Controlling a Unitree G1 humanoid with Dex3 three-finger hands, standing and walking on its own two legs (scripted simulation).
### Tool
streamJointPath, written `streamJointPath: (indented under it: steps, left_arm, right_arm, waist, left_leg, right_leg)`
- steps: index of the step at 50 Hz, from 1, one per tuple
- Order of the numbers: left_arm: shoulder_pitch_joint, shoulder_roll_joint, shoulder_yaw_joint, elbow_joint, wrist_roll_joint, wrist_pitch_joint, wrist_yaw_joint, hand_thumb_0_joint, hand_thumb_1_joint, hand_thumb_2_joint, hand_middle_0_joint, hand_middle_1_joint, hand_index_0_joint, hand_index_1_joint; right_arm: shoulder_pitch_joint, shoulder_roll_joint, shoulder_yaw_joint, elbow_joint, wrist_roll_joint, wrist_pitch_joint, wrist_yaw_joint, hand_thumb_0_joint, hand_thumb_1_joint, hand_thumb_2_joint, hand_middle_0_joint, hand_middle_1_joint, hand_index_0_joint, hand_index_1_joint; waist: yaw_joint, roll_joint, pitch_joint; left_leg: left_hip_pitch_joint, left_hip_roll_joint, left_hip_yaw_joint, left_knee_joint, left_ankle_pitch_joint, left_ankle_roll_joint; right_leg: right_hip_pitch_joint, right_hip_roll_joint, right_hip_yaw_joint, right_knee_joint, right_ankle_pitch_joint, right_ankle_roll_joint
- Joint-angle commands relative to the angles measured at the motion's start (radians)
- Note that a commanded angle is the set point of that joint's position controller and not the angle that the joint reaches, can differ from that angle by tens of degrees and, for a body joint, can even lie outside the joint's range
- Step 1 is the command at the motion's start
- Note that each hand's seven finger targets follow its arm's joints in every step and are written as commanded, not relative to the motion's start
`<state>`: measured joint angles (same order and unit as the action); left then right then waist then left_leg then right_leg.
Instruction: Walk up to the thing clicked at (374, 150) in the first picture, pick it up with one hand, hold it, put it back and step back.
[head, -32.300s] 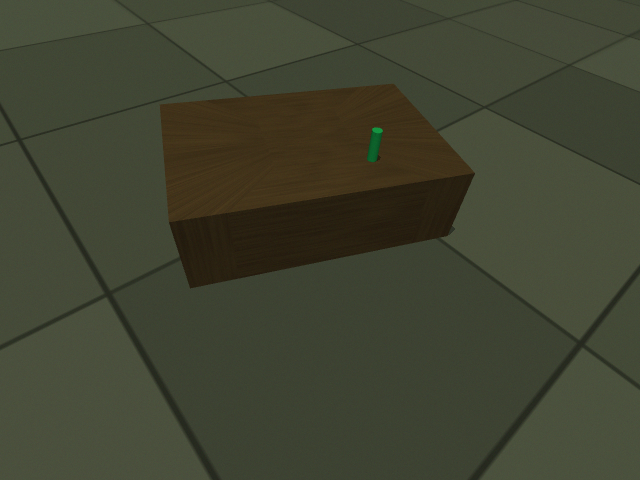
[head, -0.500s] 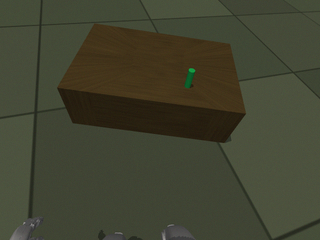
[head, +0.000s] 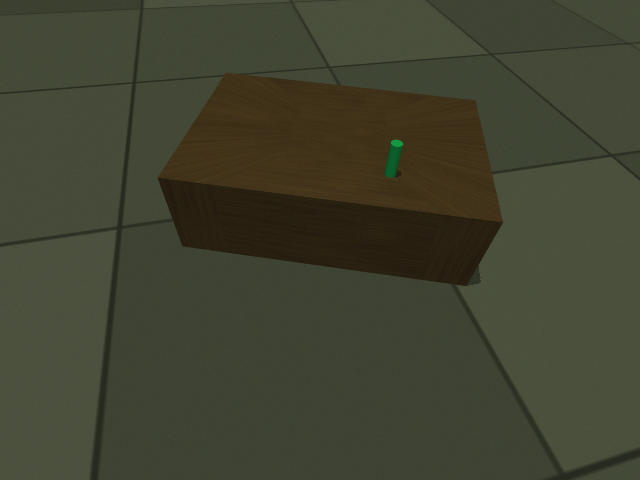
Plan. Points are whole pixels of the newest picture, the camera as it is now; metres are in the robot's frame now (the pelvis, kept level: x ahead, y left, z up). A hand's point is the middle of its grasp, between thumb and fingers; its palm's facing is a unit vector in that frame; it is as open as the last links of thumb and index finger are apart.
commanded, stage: step back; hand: right
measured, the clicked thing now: (393, 159) +1.16 -0.20 -0.33
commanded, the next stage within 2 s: stand in 0.80 s
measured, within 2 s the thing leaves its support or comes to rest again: neither
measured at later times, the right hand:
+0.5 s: hand out of the picture +0.11 -0.26 -0.14, palm faces -0.08 +0.92 -0.39, open 7.4 cm
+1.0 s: hand out of the picture +0.17 -0.23 -0.13, palm faces -0.01 +0.95 -0.32, open 7.4 cm
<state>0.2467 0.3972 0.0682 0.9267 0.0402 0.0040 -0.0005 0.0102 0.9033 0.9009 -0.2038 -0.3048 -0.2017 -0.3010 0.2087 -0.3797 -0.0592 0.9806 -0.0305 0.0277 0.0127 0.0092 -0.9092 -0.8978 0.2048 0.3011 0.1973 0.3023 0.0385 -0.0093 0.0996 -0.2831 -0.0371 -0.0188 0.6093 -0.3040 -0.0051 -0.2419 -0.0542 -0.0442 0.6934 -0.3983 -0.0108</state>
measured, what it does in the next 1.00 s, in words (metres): steps on the spot: left foot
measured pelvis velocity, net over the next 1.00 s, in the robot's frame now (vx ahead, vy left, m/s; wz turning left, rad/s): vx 0.05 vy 0.02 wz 0.00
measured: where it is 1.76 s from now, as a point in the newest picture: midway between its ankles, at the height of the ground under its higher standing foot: outside the picture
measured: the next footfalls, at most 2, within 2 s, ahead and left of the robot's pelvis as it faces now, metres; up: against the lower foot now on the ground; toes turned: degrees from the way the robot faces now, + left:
left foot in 0.48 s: +0.12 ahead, +0.14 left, +0.00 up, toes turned +3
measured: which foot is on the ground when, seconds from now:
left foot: down 0.00-0.22, up 0.24-0.46, down 0.48-1.00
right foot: down 0.00-1.00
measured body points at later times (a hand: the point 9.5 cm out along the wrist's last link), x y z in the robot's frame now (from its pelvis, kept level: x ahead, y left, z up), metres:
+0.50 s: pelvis +0.02 +0.01 +0.00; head +0.04 +0.01 +0.45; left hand +0.05 +0.33 -0.12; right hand +0.11 -0.31 -0.12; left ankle +0.08 +0.14 -0.72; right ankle +0.00 -0.12 -0.72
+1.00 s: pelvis +0.05 +0.02 +0.02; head +0.06 +0.02 +0.47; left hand +0.15 +0.32 -0.11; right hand +0.17 -0.28 -0.10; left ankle +0.08 +0.14 -0.72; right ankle +0.02 -0.11 -0.72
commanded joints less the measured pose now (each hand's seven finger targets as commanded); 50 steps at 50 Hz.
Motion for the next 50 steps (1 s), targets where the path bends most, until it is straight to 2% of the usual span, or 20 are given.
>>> streamJointPath:
  steps: [1, 2, 4, 9, 10, 11, 12, 16, 20, 23, 24, 25, 26, 27, 29, 32, 34, 35, 42, 50]
  left_arm:
    - [-0.118, 0.171, 0.025, -0.078, -0.027, -0.021, 0.007, 0.0, 0.9, 0.9, -0.2, -0.3, -0.2, -0.3]
    - [-0.119, 0.215, 0.039, -0.071, -0.018, -0.021, 0.007, 0.0, 0.9, 0.9, -0.2, -0.3, -0.2, -0.3]
    - [-0.073, 0.189, 0.035, -0.052, -0.019, -0.029, -0.002, 0.0, 0.9, 0.9, -0.2, -0.3, -0.2, -0.3]
    - [0.051, 0.167, 0.047, 0.044, -0.008, -0.056, 0.005, 0.0, 0.9, 0.9, -0.2, -0.3, -0.2, -0.3]
    - [0.087, 0.227, 0.068, 0.049, 0.006, -0.059, 0.013, 0.0, 0.9, 0.9, -0.2, -0.3, -0.2, -0.3]
    - [0.069, 0.316, 0.086, 0.039, 0.012, -0.061, 0.016, 0.0, 0.9, 0.9, -0.2, -0.3, -0.2, -0.3]
    - [-0.025, 0.318, 0.085, -0.001, 0.014, -0.067, 0.017, 0.0, 0.9, 0.9, -0.2, -0.3, -0.2, -0.3]
    - [-0.079, 0.241, 0.062, -0.012, 0.0, -0.085, 0.019, 0.0, 0.9, 0.9, -0.2, -0.3, -0.2, -0.3]
    - [-0.112, 0.242, 0.051, -0.018, -0.006, -0.073, 0.012, 0.0, 0.9, 0.9, -0.2, -0.3, -0.2, -0.3]
    - [-0.101, 0.216, 0.028, -0.014, -0.019, -0.055, 0.01, 0.0, 0.9, 0.9, -0.2, -0.3, -0.2, -0.3]
    - [-0.095, 0.191, 0.016, -0.02, -0.021, -0.052, 0.009, 0.0, 0.9, 0.9, -0.2, -0.3, -0.2, -0.3]
    - [-0.089, 0.15, 0.001, -0.03, -0.031, -0.048, 0.007, 0.0, 0.9, 0.9, -0.2, -0.3, -0.2, -0.3]
    - [-0.093, 0.151, 0.006, -0.013, -0.045, -0.034, 0.012, 0.0, 0.9, 0.9, -0.2, -0.3, -0.2, -0.3]
    - [-0.112, 0.181, 0.009, -0.001, -0.038, -0.027, 0.014, 0.0, 0.9, 0.9, -0.2, -0.3, -0.2, -0.3]
    - [-0.093, 0.165, 0.002, 0.015, -0.035, -0.033, 0.015, 0.0, 0.9, 0.9, -0.2, -0.3, -0.2, -0.3]
    - [-0.008, 0.165, 0.01, 0.085, -0.028, -0.057, 0.022, 0.0, 0.9, 0.9, -0.2, -0.3, -0.2, -0.3]
    - [-0.072, 0.245, 0.026, 0.073, -0.017, -0.063, 0.024, 0.0, 0.9, 0.9, -0.2, -0.3, -0.2, -0.3]
    - [-0.138, 0.258, 0.026, 0.06, -0.015, -0.06, 0.019, 0.0, 0.9, 0.9, -0.2, -0.3, -0.2, -0.3]
    - [-0.129, 0.167, -0.017, 0.1, -0.044, -0.053, 0.017, 0.0, 0.9, 0.9, -0.2, -0.3, -0.2, -0.3]
    - [-0.199, 0.165, -0.019, 0.118, -0.033, -0.041, 0.013, 0.0, 0.9, 0.9, -0.2, -0.3, -0.2, -0.3]
  right_arm:
    - [0.013, -0.293, -0.074, -0.073, -0.003, -0.058, -0.013, 0.0, -0.9, -0.9, 0.2, 0.3, 0.2, 0.3]
    - [0.01, -0.32, -0.082, -0.079, -0.008, -0.057, -0.008, 0.0, -0.9, -0.9, 0.2, 0.3, 0.2, 0.3]
    - [-0.05, -0.272, -0.063, -0.093, -0.011, -0.063, -0.011, 0.0, -0.9, -0.9, 0.2, 0.3, 0.2, 0.3]
    - [-0.128, -0.192, -0.04, -0.096, 0.002, -0.037, 0.001, 0.0, -0.9, -0.9, 0.2, 0.3, 0.2, 0.3]
    - [-0.134, -0.143, -0.029, -0.112, 0.006, -0.036, 0.001, 0.0, -0.9, -0.9, 0.2, 0.3, 0.2, 0.3]
    - [-0.143, -0.139, -0.029, -0.113, 0.002, -0.034, -0.008, 0.0, -0.9, -0.9, 0.2, 0.3, 0.2, 0.3]
    - [-0.118, -0.182, -0.04, -0.097, -0.005, -0.036, -0.014, 0.0, -0.9, -0.9, 0.2, 0.3, 0.2, 0.3]
    - [-0.049, -0.176, -0.039, -0.055, 0.001, -0.052, -0.003, 0.0, -0.9, -0.9, 0.2, 0.3, 0.2, 0.3]
    - [-0.067, -0.156, -0.037, -0.053, -0.003, -0.051, 0.007, 0.0, -0.9, -0.9, 0.2, 0.3, 0.2, 0.3]
    - [-0.039, -0.147, -0.04, -0.029, -0.003, -0.06, -0.003, 0.0, -0.9, -0.9, 0.2, 0.3, 0.2, 0.3]
    - [-0.012, -0.177, -0.05, -0.019, -0.008, -0.064, -0.011, 0.0, -0.9, -0.9, 0.2, 0.3, 0.2, 0.3]
    - [-0.001, -0.229, -0.059, -0.02, -0.012, -0.069, -0.018, 0.0, -0.9, -0.9, 0.2, 0.3, 0.2, 0.3]
    - [-0.029, -0.277, -0.06, -0.033, 0.0, -0.07, -0.018, 0.0, -0.9, -0.9, 0.2, 0.3, 0.2, 0.3]
    - [-0.041, -0.28, -0.065, -0.026, -0.001, -0.068, -0.017, 0.0, -0.9, -0.9, 0.2, 0.3, 0.2, 0.3]
    - [-0.096, -0.25, -0.048, -0.035, -0.007, -0.065, -0.02, 0.0, -0.9, -0.9, 0.2, 0.3, 0.2, 0.3]
    - [-0.193, -0.205, -0.027, -0.031, 0.009, -0.051, -0.018, 0.0, -0.9, -0.9, 0.2, 0.3, 0.2, 0.3]
    - [-0.183, -0.157, -0.015, -0.029, 0.021, -0.047, -0.015, 0.0, -0.9, -0.9, 0.2, 0.3, 0.2, 0.3]
    - [-0.155, -0.159, -0.018, -0.007, 0.018, -0.045, -0.016, 0.0, -0.9, -0.9, 0.2, 0.3, 0.2, 0.3]
    - [-0.162, -0.19, -0.009, 0.046, 0.024, -0.068, -0.017, 0.0, -0.9, -0.9, 0.2, 0.3, 0.2, 0.3]
    - [-0.217, -0.17, 0.002, 0.062, 0.025, -0.062, -0.018, 0.0, -0.9, -0.9, 0.2, 0.3, 0.2, 0.3]
  waist:
    - [-0.06, 0.145, -0.117]
    - [-0.072, 0.137, -0.079]
    - [-0.033, 0.13, -0.019]
    - [0.035, 0.113, -0.086]
    - [0.06, -0.04, -0.071]
    - [0.07, -0.161, -0.025]
    - [0.035, -0.069, 0.053]
    - [-0.005, -0.068, -0.006]
    - [-0.01, -0.142, -0.032]
    - [-0.038, -0.091, -0.088]
    - [-0.052, -0.041, -0.132]
    - [-0.058, 0.112, -0.175]
    - [-0.053, 0.173, -0.197]
    - [-0.06, 0.162, -0.171]
    - [-0.034, 0.171, -0.143]
    - [0.018, 0.151, -0.158]
    - [-0.018, 0.001, -0.154]
    - [-0.051, -0.019, -0.13]
    - [-0.036, 0.002, -0.185]
    - [-0.034, 0.028, -0.148]
  left_leg:
    - [0.118, 0.306, -0.457, -0.329, -0.388, 0.212]
    - [0.034, 0.346, -0.512, -0.377, -0.483, 0.26]
    - [0.022, 0.306, -0.443, -0.37, -0.419, 0.238]
    - [-0.189, 0.158, -0.16, -0.194, -0.23, 0.082]
    - [-0.324, 0.068, -0.092, -0.01, -0.22, 0.031]
    - [-0.37, -0.033, -0.062, 0.195, -0.249, 0.015]
    - [-0.329, 0.035, -0.13, 0.268, -0.221, 0.005]
    - [-0.224, 0.067, -0.107, 0.231, -0.097, -0.004]
    - [-0.069, 0.064, 0.027, 0.044, -0.053, -0.002]
    - [0.099, 0.036, 0.06, -0.142, 0.131, 0.021]
    - [0.182, 0.075, 0.006, -0.145, 0.187, 0.046]
    - [0.228, 0.228, -0.21, -0.208, 0.185, 0.1]
    - [0.157, 0.343, -0.356, -0.25, 0.107, 0.213]
    - [0.108, 0.358, -0.379, -0.283, 0.028, 0.239]
    - [0.155, 0.326, -0.3, -0.235, 0.14, 0.214]
    - [0.033, 0.242, -0.13, -0.115, 0.308, 0.111]
    - [-0.016, 0.139, -0.042, -0.064, 0.178, 0.036]
    - [0.041, 0.125, -0.016, -0.086, 0.092, 0.028]
    - [0.202, 0.183, -0.051, -0.143, 0.566, 0.053]
    - [0.194, 0.177, -0.045, -0.263, 0.379, 0.025]
  right_leg:
    - [-0.182, 0.04, 0.01, 0.071, -0.166, -0.026]
    - [-0.165, 0.022, 0.065, 0.175, -0.225, -0.024]
    - [-0.203, -0.002, 0.087, 0.163, -0.171, -0.025]
    - [0.228, 0.061, 0.007, -0.277, 0.079, -0.03]
    - [0.263, -0.071, 0.261, -0.374, -0.117, -0.073]
    - [0.157, -0.284, 0.551, -0.527, -0.451, -0.169]
    - [0.028, -0.368, 0.602, -0.528, -0.453, -0.219]
    - [0.071, -0.239, 0.293, -0.425, 0.057, -0.166]
    - [0.019, -0.205, 0.157, -0.345, 0.286, -0.144]
    - [0.0, -0.142, 0.078, -0.178, 0.442, -0.093]
    - [-0.035, -0.116, 0.057, -0.108, 0.451, -0.067]
    - [-0.115, -0.033, 0.011, 0.003, 0.308, -0.02]
    - [-0.09, 0.042, -0.004, 0.049, -0.066, -0.009]
    - [-0.076, 0.019, 0.055, 0.097, -0.206, -0.016]
    - [-0.125, 0.0, 0.069, 0.026, -0.173, -0.024]
    - [0.116, 0.001, 0.056, -0.297, 0.177, -0.014]
    - [0.116, -0.1, 0.23, -0.303, 0.241, -0.061]
    - [0.049, -0.137, 0.241, -0.287, 0.214, -0.083]
    - [0.135, -0.066, 0.109, -0.265, 0.586, -0.004]
    - [0.161, -0.071, 0.108, -0.375, 0.391, 0.004]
